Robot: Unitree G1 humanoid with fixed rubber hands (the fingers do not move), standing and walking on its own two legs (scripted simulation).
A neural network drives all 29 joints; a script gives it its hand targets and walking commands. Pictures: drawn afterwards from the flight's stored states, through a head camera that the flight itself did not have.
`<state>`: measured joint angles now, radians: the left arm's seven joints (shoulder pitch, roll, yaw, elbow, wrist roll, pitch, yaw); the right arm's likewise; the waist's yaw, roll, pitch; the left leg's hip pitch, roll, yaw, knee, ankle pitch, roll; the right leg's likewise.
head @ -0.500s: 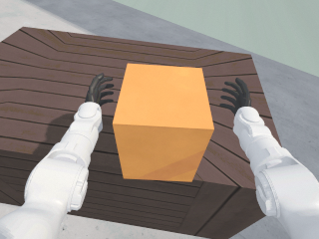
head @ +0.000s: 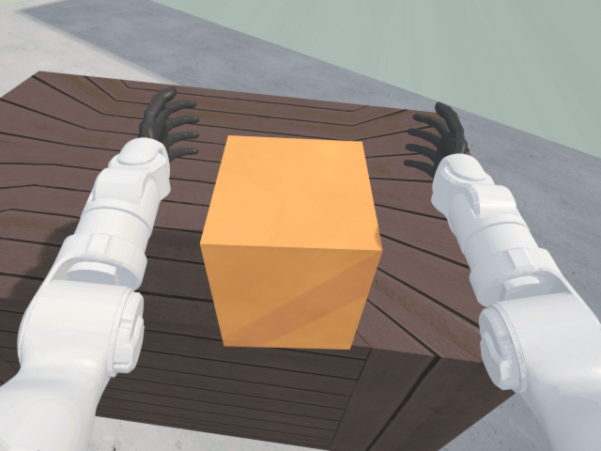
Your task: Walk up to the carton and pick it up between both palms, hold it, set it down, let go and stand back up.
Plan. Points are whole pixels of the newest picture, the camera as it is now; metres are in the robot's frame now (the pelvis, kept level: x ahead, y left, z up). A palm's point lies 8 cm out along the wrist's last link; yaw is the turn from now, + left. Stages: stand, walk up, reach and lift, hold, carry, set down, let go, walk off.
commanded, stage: set down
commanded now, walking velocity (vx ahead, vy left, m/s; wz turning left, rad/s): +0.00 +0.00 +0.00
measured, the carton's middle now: (291, 246) +0.42 +0.02 +0.04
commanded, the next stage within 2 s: none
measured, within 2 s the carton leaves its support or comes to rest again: neither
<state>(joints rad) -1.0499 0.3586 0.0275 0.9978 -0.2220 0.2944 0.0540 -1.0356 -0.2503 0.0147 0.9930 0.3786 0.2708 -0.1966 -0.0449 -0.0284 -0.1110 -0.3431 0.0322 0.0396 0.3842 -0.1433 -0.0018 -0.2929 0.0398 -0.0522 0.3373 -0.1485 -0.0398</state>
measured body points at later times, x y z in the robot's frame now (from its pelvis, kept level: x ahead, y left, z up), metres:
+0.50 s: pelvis +0.00 +0.01 +0.00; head -0.02 +0.03 +0.45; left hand +0.42 +0.21 +0.17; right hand +0.41 -0.18 +0.17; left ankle +0.03 +0.12 -0.75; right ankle +0.01 -0.09 -0.75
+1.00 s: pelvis +0.00 +0.01 +0.00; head -0.01 +0.03 +0.45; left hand +0.35 +0.22 +0.10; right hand +0.34 -0.18 +0.11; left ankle +0.03 +0.12 -0.75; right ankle +0.01 -0.09 -0.75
